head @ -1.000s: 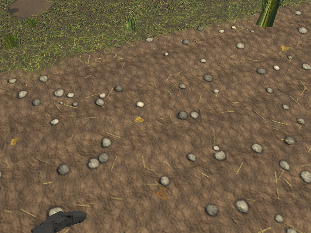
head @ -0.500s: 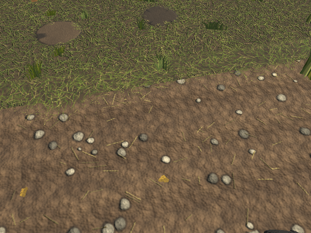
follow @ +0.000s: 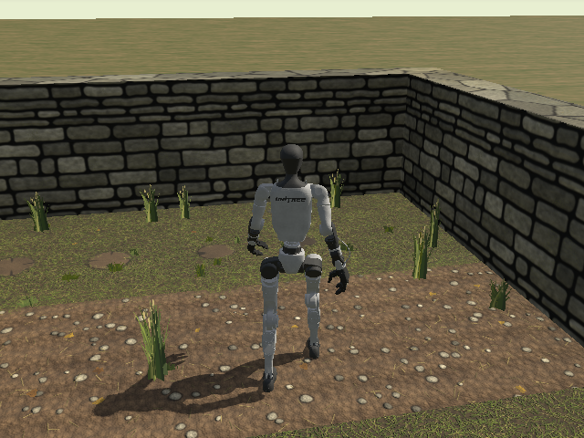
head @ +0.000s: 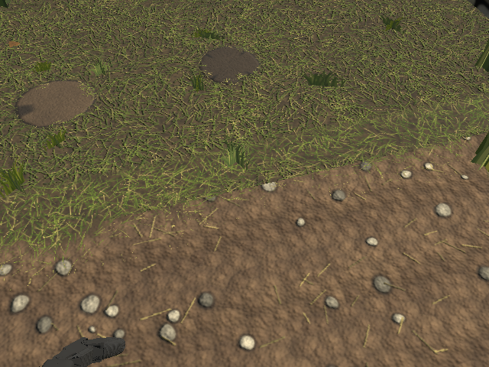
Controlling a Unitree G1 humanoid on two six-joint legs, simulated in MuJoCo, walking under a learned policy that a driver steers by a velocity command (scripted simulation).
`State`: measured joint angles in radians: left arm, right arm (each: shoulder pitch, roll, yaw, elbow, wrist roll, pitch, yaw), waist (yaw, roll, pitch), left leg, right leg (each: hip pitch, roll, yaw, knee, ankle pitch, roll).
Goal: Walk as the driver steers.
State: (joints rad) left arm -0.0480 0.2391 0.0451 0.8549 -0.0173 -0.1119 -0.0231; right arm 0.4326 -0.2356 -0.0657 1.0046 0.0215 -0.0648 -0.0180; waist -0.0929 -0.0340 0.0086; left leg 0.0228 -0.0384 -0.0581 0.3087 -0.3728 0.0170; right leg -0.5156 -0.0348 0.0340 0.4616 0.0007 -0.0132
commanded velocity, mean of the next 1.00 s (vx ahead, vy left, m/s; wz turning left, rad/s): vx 0.50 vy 0.00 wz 0.56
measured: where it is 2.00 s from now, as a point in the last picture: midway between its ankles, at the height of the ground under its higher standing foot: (123, 272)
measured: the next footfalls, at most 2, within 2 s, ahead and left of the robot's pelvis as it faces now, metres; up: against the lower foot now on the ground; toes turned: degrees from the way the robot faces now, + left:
right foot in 0.02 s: +0.19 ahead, -0.13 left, +0.00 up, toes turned +1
left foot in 0.56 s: +0.41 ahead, +0.18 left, +0.00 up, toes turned +23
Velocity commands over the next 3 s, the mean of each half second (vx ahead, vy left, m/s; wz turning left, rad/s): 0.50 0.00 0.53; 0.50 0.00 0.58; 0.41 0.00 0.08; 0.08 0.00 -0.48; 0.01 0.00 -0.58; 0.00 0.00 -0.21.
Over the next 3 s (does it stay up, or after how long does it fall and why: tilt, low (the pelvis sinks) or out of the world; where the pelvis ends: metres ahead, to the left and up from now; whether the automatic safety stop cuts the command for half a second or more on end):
stays up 0.78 0.26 0.00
